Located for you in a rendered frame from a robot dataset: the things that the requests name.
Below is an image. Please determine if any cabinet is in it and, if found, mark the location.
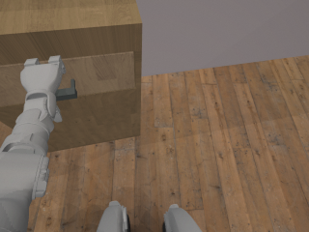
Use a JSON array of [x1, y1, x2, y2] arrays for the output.
[[0, 0, 143, 153]]

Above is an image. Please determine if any robot left hand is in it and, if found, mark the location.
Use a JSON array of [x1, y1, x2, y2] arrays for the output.
[[20, 55, 67, 123]]

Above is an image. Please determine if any left robot forearm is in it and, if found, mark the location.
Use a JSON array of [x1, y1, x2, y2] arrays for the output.
[[0, 89, 57, 157]]

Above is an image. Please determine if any left robot upper arm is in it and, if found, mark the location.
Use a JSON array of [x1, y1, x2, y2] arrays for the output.
[[0, 151, 50, 232]]

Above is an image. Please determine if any handle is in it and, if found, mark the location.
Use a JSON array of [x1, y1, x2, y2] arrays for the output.
[[55, 78, 77, 102]]

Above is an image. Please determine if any robot right shin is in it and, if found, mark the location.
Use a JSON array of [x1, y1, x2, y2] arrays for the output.
[[168, 204, 179, 211]]

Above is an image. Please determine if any robot left thigh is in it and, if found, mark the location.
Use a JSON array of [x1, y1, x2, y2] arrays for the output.
[[97, 205, 128, 232]]

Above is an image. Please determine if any drawer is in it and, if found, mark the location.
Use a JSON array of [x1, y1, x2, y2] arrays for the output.
[[0, 51, 135, 106]]

